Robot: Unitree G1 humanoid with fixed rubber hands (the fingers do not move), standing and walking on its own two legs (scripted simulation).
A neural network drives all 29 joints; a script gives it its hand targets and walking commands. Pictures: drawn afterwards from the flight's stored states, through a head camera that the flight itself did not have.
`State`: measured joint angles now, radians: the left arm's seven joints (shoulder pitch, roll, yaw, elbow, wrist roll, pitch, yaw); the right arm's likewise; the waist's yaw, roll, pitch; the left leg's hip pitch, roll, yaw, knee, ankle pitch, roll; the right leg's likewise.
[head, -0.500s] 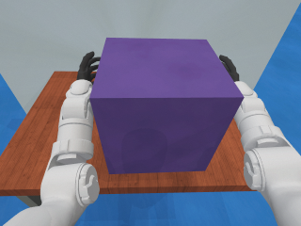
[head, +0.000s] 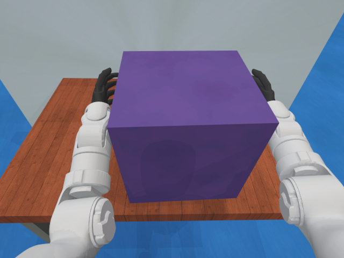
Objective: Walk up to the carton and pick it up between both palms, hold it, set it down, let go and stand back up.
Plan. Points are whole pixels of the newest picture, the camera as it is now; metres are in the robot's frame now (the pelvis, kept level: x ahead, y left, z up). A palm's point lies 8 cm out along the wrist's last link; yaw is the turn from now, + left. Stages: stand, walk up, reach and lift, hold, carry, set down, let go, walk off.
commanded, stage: set down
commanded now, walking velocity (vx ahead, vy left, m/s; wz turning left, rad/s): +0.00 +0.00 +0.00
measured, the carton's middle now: (182, 128) +0.40 -0.02 +0.09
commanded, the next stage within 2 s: none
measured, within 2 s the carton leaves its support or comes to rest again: rests again in 1.94 s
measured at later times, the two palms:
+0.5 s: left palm (104, 112) +0.41 +0.16 +0.14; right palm (259, 107) +0.42 -0.21 +0.15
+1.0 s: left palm (105, 117) +0.41 +0.16 +0.13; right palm (259, 112) +0.42 -0.21 +0.14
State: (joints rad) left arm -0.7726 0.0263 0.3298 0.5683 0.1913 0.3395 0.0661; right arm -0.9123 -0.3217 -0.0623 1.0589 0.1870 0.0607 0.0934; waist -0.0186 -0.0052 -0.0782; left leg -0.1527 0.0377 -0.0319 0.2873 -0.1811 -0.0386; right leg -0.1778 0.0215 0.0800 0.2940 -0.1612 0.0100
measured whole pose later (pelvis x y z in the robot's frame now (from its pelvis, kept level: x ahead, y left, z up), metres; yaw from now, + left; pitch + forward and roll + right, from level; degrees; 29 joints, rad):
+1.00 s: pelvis +0.00 +0.00 +0.00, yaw +0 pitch +5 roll +0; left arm -0.71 -0.01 0.35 0.64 0.20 0.17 0.07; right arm -0.85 -0.31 -0.10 1.08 0.11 -0.05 0.12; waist -0.01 0.00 -0.09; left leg -0.20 0.04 -0.03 0.29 -0.18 -0.04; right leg -0.23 0.02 0.08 0.29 -0.16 0.01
